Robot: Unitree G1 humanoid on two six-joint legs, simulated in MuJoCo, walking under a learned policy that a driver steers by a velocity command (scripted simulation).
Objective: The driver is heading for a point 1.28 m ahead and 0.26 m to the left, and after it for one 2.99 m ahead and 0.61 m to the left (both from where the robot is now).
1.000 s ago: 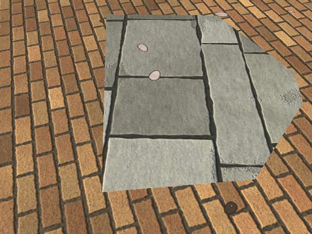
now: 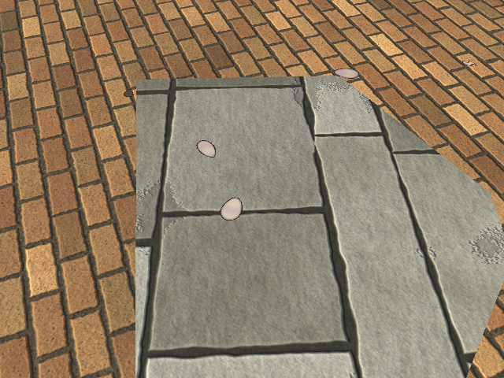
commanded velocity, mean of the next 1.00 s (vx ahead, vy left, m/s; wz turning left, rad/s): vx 0.50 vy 0.00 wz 0.31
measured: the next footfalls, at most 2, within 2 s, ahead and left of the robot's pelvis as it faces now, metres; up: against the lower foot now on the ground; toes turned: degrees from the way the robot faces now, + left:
right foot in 0.24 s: +0.33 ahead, -0.16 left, +0.00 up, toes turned -3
left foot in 0.82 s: +0.61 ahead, +0.11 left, +0.00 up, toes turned +18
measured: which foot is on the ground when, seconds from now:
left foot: down 0.00-0.24, up 0.26-0.80, down 0.82-1.00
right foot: up 0.00-0.22, down 0.24-0.82, up 0.84-1.00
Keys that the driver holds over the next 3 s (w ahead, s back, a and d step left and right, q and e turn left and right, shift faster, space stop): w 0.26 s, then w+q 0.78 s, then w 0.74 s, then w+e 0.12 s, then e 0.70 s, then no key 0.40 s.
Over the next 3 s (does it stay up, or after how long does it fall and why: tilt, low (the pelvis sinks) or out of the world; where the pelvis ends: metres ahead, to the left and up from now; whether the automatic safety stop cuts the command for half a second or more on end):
stays up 1.22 0.36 -0.01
